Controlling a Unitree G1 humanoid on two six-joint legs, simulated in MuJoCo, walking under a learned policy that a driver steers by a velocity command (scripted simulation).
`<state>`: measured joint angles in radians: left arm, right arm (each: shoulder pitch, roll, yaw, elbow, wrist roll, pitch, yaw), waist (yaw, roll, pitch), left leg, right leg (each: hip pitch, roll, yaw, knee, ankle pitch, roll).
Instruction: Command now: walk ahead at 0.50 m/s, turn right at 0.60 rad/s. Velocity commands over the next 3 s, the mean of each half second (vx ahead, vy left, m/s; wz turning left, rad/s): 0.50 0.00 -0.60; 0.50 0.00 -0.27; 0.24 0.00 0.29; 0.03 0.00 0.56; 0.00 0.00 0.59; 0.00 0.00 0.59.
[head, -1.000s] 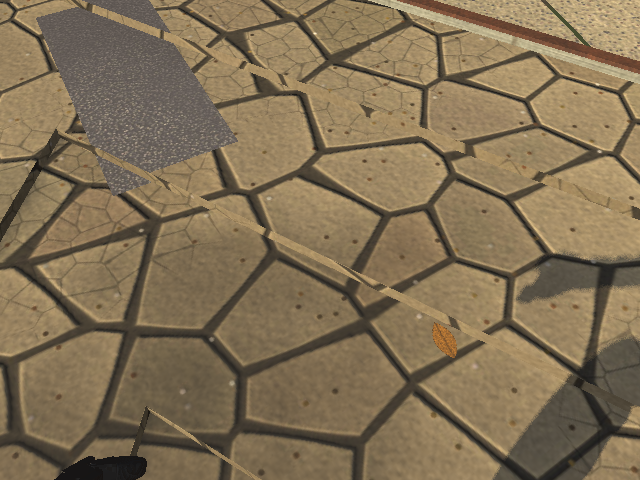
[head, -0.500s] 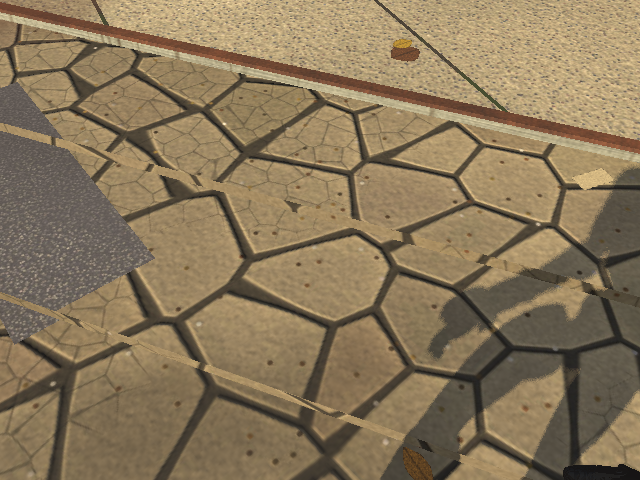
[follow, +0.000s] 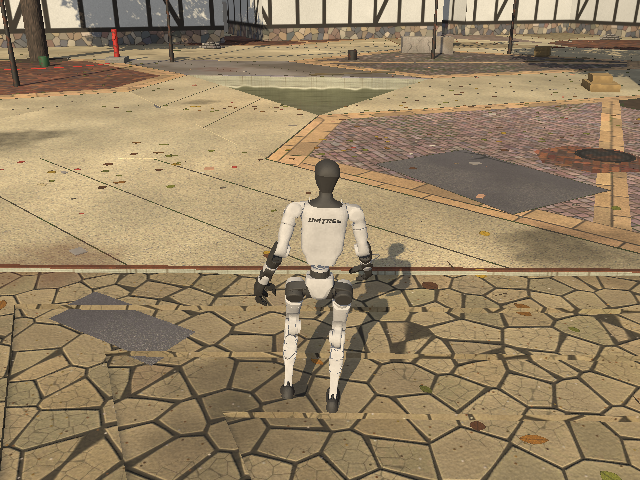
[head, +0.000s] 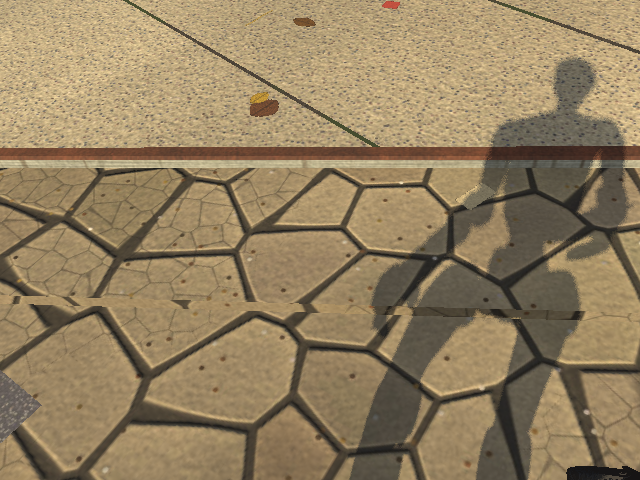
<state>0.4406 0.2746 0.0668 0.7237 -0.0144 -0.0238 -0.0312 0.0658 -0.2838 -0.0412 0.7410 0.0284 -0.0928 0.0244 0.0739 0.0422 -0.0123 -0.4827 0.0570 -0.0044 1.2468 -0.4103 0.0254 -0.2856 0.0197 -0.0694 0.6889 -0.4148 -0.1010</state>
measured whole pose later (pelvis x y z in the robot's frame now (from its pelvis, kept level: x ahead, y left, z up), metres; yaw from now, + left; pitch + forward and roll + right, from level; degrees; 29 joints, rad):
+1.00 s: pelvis +0.49 -0.14 +0.07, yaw -25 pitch +1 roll +1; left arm 0.41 0.23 0.02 0.81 0.00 -0.08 0.00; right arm 0.03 -0.30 -0.06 0.76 0.01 -0.06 0.03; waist 0.08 0.05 0.02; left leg -0.63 0.06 0.00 0.86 -0.10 0.01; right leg -0.07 0.04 0.04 0.27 -0.21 -0.07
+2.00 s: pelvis +0.72 -0.20 +0.04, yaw +6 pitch +1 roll -1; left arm 0.14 0.27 0.06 0.70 0.01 0.02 0.05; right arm 0.17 -0.26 -0.05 0.62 0.01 0.06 0.00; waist 0.01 -0.02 0.03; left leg -0.32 0.01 0.03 0.64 -0.34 0.03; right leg -0.39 -0.12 -0.14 0.72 -0.38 0.04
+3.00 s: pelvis +0.69 -0.19 +0.05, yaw +40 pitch +2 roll -2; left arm 0.09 0.30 0.08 0.64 0.01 0.04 0.06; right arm 0.26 -0.26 -0.03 0.62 -0.01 0.02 -0.03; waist -0.02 -0.04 0.04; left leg -0.31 -0.05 -0.08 0.56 -0.28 0.06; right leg -0.63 0.00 0.05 1.25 -0.33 0.07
